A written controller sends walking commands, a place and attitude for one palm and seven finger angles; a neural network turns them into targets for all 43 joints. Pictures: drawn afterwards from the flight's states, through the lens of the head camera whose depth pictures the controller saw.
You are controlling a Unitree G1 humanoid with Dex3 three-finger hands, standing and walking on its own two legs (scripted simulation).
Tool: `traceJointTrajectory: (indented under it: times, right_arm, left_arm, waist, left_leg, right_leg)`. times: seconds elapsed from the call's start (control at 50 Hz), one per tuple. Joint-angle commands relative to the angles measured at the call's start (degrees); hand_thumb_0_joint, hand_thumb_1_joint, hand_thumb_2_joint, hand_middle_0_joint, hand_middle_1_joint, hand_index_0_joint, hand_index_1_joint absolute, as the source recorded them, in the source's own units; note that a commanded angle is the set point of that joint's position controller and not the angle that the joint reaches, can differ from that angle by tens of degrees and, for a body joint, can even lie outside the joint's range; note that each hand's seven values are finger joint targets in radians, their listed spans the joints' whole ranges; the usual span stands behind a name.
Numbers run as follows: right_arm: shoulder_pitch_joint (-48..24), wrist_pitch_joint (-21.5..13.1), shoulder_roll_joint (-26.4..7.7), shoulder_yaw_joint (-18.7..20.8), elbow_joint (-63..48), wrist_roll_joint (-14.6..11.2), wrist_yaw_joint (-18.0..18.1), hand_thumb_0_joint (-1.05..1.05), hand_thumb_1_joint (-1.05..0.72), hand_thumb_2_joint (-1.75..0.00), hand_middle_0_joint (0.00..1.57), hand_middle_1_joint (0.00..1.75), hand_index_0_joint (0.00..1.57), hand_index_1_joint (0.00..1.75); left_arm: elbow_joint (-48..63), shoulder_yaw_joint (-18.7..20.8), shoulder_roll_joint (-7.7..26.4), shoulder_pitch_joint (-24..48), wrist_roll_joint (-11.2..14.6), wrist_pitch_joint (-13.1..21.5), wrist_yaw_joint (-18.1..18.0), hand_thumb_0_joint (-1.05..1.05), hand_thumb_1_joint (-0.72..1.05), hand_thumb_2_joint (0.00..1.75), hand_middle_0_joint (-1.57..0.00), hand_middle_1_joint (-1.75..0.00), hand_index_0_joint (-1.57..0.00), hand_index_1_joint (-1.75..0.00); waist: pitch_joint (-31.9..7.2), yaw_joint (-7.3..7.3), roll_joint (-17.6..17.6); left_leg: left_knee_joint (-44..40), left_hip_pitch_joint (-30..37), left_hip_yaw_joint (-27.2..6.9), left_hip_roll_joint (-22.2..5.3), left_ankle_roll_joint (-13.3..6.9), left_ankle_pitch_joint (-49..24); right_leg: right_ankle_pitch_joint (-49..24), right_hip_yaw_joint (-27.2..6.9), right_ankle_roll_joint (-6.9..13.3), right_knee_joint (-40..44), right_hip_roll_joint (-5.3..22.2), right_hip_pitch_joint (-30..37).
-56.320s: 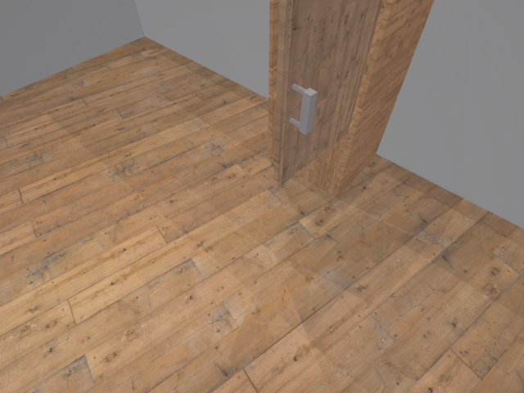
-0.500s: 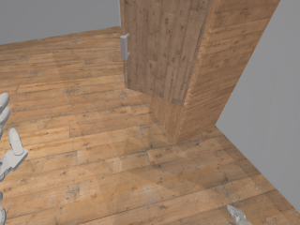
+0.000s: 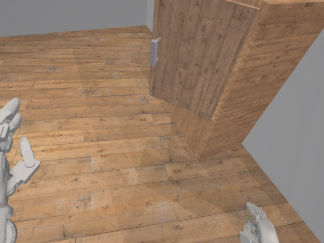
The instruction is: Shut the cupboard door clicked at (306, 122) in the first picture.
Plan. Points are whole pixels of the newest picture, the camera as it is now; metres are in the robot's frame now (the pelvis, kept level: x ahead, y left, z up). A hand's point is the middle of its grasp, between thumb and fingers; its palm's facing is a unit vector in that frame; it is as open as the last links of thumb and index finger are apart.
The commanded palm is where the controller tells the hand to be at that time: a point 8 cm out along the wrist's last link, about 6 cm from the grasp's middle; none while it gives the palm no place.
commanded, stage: stop stepping back and stand still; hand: left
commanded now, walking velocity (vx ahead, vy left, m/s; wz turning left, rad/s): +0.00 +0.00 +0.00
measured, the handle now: (155, 51) +0.93 +0.09 -0.02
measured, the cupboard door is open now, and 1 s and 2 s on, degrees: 38 38 38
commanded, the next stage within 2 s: let the arm hang, fingers relaxed in 0.32 s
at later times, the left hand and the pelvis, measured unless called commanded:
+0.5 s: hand (37, 188) +0.20 +0.27 +0.07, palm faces +0.27 -0.87 -0.42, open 7.4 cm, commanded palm none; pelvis -0.02 +0.02 +0.00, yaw +1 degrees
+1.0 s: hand out of the picture -0.07 +0.23 -0.16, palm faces +0.02 -0.97 -0.26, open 7.3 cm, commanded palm none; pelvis -0.03 +0.02 +0.01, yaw +1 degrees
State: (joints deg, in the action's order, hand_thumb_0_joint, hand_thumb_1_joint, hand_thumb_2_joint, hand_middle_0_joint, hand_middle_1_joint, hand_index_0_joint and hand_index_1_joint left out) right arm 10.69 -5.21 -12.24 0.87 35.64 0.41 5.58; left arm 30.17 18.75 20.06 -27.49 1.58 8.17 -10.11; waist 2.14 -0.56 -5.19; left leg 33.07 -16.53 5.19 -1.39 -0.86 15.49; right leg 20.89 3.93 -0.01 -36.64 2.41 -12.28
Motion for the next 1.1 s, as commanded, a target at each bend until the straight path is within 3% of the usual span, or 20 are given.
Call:
traceJointTrajectory:
  times: [0.0,0.04,0.06,0.12,0.18,0.22,0.32,0.36,0.38,0.4,0.42,0.44,0.5,0.54,0.56,0.6,0.7,0.8,0.98,1.08]
  right_arm:
    - [-3.57,-3.48,-5.01,1.18,-9.74,0.31,-1.47,0.00,-0.90,-0.90,0.20,0.30,0.20,0.30]
    - [-2.16,-3.42,-5.36,1.08,-9.43,-0.42,-1.70,0.00,-0.90,-0.90,0.20,0.30,0.20,0.30]
    - [-0.86,-3.39,-5.54,1.25,-9.19,-0.89,-1.84,0.00,-0.90,-0.90,0.20,0.30,0.20,0.30]
    - [-0.37,-1.89,-6.44,1.42,-9.17,-1.31,-1.61,0.00,-0.90,-0.90,0.20,0.30,0.20,0.30]
    - [-0.70,-0.55,-6.63,1.47,-8.99,-1.91,-1.63,0.00,-0.90,-0.90,0.20,0.30,0.20,0.30]
    - [-1.41,-0.19,-6.44,1.09,-9.02,-1.68,-1.22,0.00,-0.90,-0.90,0.20,0.30,0.20,0.30]
    - [-4.01,-1.26,-5.84,0.26,-9.41,-0.99,0.18,0.00,-0.90,-0.90,0.20,0.30,0.20,0.30]
    - [-4.53,-1.93,-6.12,0.23,-9.23,-0.53,0.59,0.00,-0.90,-0.90,0.20,0.30,0.20,0.30]
    - [-4.39,-2.24,-5.65,0.00,-9.02,-0.38,0.60,0.00,-0.90,-0.90,0.20,0.30,0.20,0.30]
    - [-6.37,-5.01,-16.90,3.38,3.53,0.16,-5.48,0.00,-0.90,-0.90,0.20,0.30,0.20,0.30]
    - [-2.35,-0.66,-15.45,2.98,3.54,-0.08,-6.09,0.00,-0.90,-0.90,0.20,0.30,0.20,0.30]
    - [-2.29,0.75,-14.21,2.50,2.41,-0.09,-5.86,0.00,-0.90,-0.90,0.20,0.30,0.20,0.30]
    - [-2.09,1.93,-14.42,1.95,3.48,0.63,-6.01,0.00,-0.90,-0.90,0.20,0.30,0.20,0.30]
    - [-2.06,2.46,-14.50,1.67,4.54,0.81,-6.08,0.00,-0.90,-0.90,0.20,0.30,0.20,0.30]
    - [-1.32,2.83,-14.57,1.55,5.13,0.83,-6.16,0.00,-0.90,-0.90,0.20,0.30,0.20,0.30]
    - [-0.49,3.63,-13.33,0.91,7.30,1.01,-6.15,0.00,-0.90,-0.90,0.20,0.30,0.20,0.30]
    - [-0.83,4.94,-11.30,0.26,12.12,1.09,-5.94,0.00,-0.90,-0.90,0.20,0.30,0.20,0.30]
    - [1.01,5.22,-10.52,0.95,16.72,0.83,-5.17,0.00,-0.90,-0.90,0.20,0.30,0.20,0.30]
    - [3.39,4.90,-11.16,1.89,22.48,0.37,-4.48,0.00,-0.90,-0.90,0.20,0.30,0.20,0.30]
    - [2.68,4.89,-11.62,1.90,24.22,0.39,-4.52,0.00,-0.90,-0.90,0.20,0.30,0.20,0.30]
  left_arm:
    - [21.63,17.28,18.82,-3.16,-0.07,7.71,-2.08,0.00,0.90,0.90,-0.20,-0.30,-0.20,-0.30]
    - [15.09,17.25,16.24,-5.10,0.76,7.56,-1.73,0.00,0.90,0.90,-0.20,-0.30,-0.20,-0.30]
    - [10.27,16.69,14.46,-7.68,1.25,6.94,-1.25,0.00,0.90,0.90,-0.20,-0.30,-0.20,-0.30]
    - [1.74,15.05,12.77,-8.72,1.94,5.38,-0.66,0.00,0.90,0.90,-0.20,-0.30,-0.20,-0.30]
    - [-1.86,10.94,10.07,-8.89,2.28,3.23,-0.12,0.00,0.90,0.90,-0.20,-0.30,-0.20,-0.30]
    - [-0.57,9.56,10.54,-5.86,1.90,2.73,-0.14,0.00,0.90,0.90,-0.20,-0.30,-0.20,-0.30]
    - [11.05,9.01,13.99,6.91,0.44,3.84,-0.71,0.00,0.90,0.90,-0.20,-0.30,-0.20,-0.30]
    - [16.22,12.19,17.91,9.87,-0.07,4.89,-1.45,0.00,0.90,0.90,-0.20,-0.30,-0.20,-0.30]
    - [16.40,11.29,16.22,8.96,-0.18,5.27,-1.56,0.00,0.90,0.90,-0.20,-0.30,-0.20,-0.30]
    - [-36.49,-14.32,1.85,2.59,-3.50,-3.25,7.67,0.00,0.90,0.90,-0.20,-0.30,-0.20,-0.30]
    - [-38.16,-12.01,2.14,2.88,-2.85,-8.07,9.29,0.00,0.90,0.90,-0.20,-0.30,-0.20,-0.30]
    - [-37.51,-12.24,1.67,3.02,-2.79,-9.32,9.72,0.00,0.90,0.90,-0.20,-0.30,-0.20,-0.30]
    - [-44.81,-13.41,3.18,7.61,-3.27,-8.30,10.38,0.00,0.90,0.90,-0.20,-0.30,-0.20,-0.30]
    - [-51.35,-14.01,4.52,9.86,-3.20,-7.71,10.24,0.00,0.90,0.90,-0.20,-0.30,-0.20,-0.30]
    - [-54.68,-14.39,5.29,11.08,-3.15,-7.59,10.04,0.00,0.90,0.90,-0.20,-0.30,-0.20,-0.30]
    - [-60.79,-15.61,4.40,12.74,-2.80,-7.98,9.75,0.00,0.90,0.90,-0.20,-0.30,-0.20,-0.30]
    - [-73.13,-16.56,3.46,12.04,-2.68,-8.46,9.51,0.00,0.90,0.90,-0.20,-0.30,-0.20,-0.30]
    - [-81.84,-16.08,2.83,10.48,-2.62,-8.08,9.54,0.00,0.90,0.90,-0.20,-0.30,-0.20,-0.30]
    - [-90.38,-16.14,2.92,11.04,-2.70,-7.37,9.44,0.00,0.90,0.90,-0.20,-0.30,-0.20,-0.30]
    - [-92.16,-16.22,3.44,12.06,-2.74,-7.45,9.30,0.00,0.90,0.90,-0.20,-0.30,-0.20,-0.30]
  waist:
    - [-9.88,-0.07,27.85]
    - [-8.65,0.64,23.73]
    - [-8.75,1.17,18.33]
    - [-9.74,2.00,8.03]
    - [-9.59,2.07,2.01]
    - [-9.17,1.91,1.02]
    - [-7.15,1.37,4.68]
    - [-6.79,1.10,9.87]
    - [-5.82,1.13,13.33]
    - [2.47,2.22,11.85]
    - [-2.13,1.09,15.13]
    - [-0.95,0.90,16.61]
    - [-3.87,0.15,6.01]
    - [-5.23,0.27,-2.19]
    - [-5.55,0.84,-4.25]
    - [-5.95,1.37,-2.31]
    - [-3.66,0.90,9.43]
    - [-2.38,0.74,13.87]
    - [-0.12,1.15,4.96]
    - [1.68,1.15,3.60]
  left_leg:
    - [-11.85,8.67,-12.56,-11.91,-3.79,-33.60]
    - [-10.07,5.45,-8.47,-10.88,-2.22,-27.73]
    - [-9.32,4.77,-7.59,-10.22,-1.37,-24.90]
    - [-7.21,-2.54,-5.50,-7.59,0.47,-14.45]
    - [-5.83,-0.39,-5.18,-6.20,0.77,-11.91]
    - [-6.19,0.38,-5.34,-5.93,0.38,-10.29]
    - [-8.52,-0.09,-6.35,-4.79,-0.52,-2.86]
    - [-10.19,-0.67,-7.43,-4.92,-0.82,0.15]
    - [-11.60,-1.55,-7.89,-5.14,-0.90,1.82]
    - [-3.53,-5.67,-9.49,-6.88,-1.36,-9.41]
    - [-6.64,-4.83,-7.84,-7.12,-1.54,-8.01]
    - [-7.88,-6.48,-7.82,-7.34,-1.74,-3.04]
    - [-8.30,-7.39,-10.65,-7.08,-2.27,-3.39]
    - [-6.97,-4.89,-10.33,-5.96,-1.86,-6.96]
    - [-6.35,-2.72,-10.17,-5.43,-1.62,-9.32]
    - [-7.19,-0.07,-9.50,-5.03,-1.34,-9.53]
    - [-12.71,-0.56,-9.13,-4.38,-0.74,2.05]
    - [-15.03,0.17,-9.28,-4.53,-0.73,6.57]
    - [-16.23,3.90,-9.15,-5.62,-1.17,3.32]
    - [-17.51,4.81,-8.99,-6.02,-1.15,3.18]
  right_leg:
    - [5.24,-0.27,-0.10,-2.58,-1.93,-3.75]
    - [-1.05,0.53,-0.22,6.73,-2.06,0.02]
    - [-6.07,0.88,-0.53,11.43,-2.49,2.35]
    - [-23.26,-4.31,0.32,11.86,1.01,8.34]
    - [-23.15,-7.10,1.19,12.43,3.22,4.28]
    - [-20.28,-7.10,1.00,13.08,3.57,2.30]
    - [-9.93,-6.67,0.76,13.93,3.09,0.02]
    - [-7.31,-6.40,0.87,13.66,2.72,0.00]
    - [-6.40,-5.68,0.93,13.22,2.20,0.37]
    - [-11.39,-2.17,1.06,5.16,4.18,-6.97]
    - [-6.50,-4.13,1.33,7.36,3.46,-5.05]
    - [-2.50,-3.05,1.00,6.95,2.84,-5.23]
    - [-3.18,-3.45,1.83,7.01,1.84,-1.57]
    - [-6.04,-5.67,2.66,9.27,3.49,-0.65]
    - [-7.02,-6.42,3.39,9.46,4.46,-1.59]
    - [-5.63,-7.00,3.31,10.41,4.97,-2.38]
    - [-0.01,-7.05,2.37,13.56,3.89,-1.38]
    - [-0.97,-6.50,3.10,16.63,3.63,-0.43]
    - [-1.59,-6.18,3.11,19.91,4.10,-1.72]
    - [-1.00,-5.97,2.71,20.43,4.15,-2.81]
